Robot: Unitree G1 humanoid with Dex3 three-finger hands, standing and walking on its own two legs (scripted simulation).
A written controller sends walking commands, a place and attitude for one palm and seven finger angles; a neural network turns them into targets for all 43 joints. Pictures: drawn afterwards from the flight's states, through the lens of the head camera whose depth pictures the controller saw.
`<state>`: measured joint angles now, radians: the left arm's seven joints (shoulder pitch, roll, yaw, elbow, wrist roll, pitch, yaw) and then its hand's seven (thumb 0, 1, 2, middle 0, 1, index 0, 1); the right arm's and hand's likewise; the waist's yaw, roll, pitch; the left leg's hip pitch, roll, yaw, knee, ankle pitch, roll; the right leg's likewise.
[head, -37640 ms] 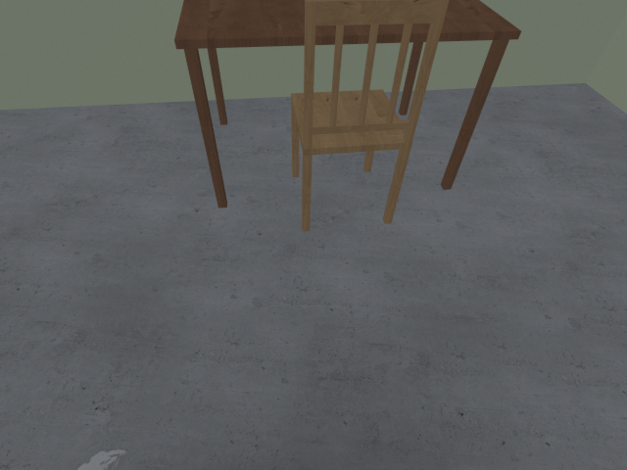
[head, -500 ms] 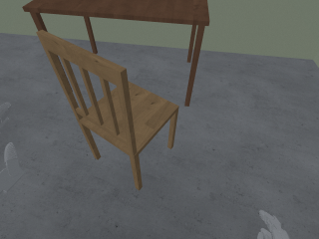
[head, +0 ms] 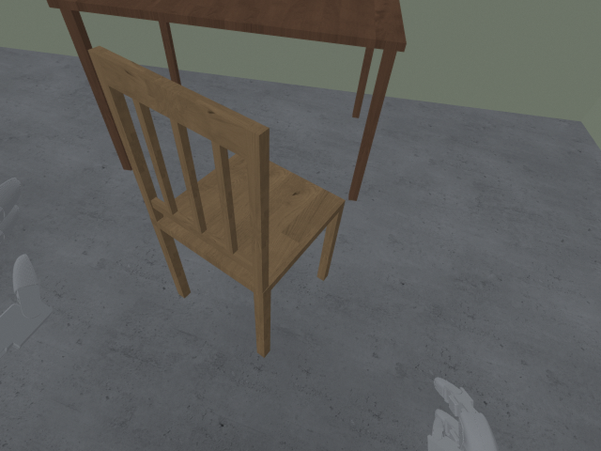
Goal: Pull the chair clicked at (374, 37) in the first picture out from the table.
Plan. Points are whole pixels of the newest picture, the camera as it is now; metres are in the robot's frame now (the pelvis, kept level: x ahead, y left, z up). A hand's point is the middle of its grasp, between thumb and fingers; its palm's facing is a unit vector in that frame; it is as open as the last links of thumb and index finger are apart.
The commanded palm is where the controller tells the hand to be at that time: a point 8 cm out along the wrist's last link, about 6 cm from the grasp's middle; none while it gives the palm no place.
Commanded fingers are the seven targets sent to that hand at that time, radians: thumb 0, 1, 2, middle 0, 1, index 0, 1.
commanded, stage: stop stepping back and stand still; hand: left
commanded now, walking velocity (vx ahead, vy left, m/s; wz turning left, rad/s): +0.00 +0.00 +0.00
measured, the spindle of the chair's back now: (191, 182) +0.64 +0.27 -0.09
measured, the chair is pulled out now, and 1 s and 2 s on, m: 0.54 0.54 0.54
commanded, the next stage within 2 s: let the arm hang, fingers relaxed in 0.30 s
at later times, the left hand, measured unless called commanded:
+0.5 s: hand (79, 356) +0.21 +0.27 +0.04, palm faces +0.24 -0.84 -0.48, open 7.4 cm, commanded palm none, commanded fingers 0.00 0.90 0.90 -0.20 -0.30 -0.20 -0.30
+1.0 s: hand out of the picture -0.03 +0.18 -0.16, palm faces +0.01 -0.97 -0.26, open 7.2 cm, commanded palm none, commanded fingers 0.00 0.90 0.90 -0.20 -0.30 -0.20 -0.30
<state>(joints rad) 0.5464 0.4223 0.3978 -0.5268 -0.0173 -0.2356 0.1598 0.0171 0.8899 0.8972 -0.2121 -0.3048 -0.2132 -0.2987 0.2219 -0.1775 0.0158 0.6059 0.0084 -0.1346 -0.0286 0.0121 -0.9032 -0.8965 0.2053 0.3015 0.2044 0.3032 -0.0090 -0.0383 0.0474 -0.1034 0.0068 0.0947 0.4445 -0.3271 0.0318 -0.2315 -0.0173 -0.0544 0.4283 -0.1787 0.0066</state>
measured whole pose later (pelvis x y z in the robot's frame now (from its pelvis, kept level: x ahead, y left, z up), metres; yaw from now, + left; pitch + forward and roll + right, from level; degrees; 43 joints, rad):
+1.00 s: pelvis -0.02 -0.02 +0.00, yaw +1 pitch -1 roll +0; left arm 0.32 0.19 0.00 1.04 0.02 0.03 0.03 0.00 0.93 0.90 -0.20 -0.30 -0.20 -0.30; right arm 0.40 -0.17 0.00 1.04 -0.02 0.02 -0.01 0.01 -0.91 -0.90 0.20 0.30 0.20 0.30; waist -0.02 0.04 0.06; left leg -0.13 0.01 0.08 0.44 -0.29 0.02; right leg -0.25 -0.01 -0.05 0.43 -0.15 -0.01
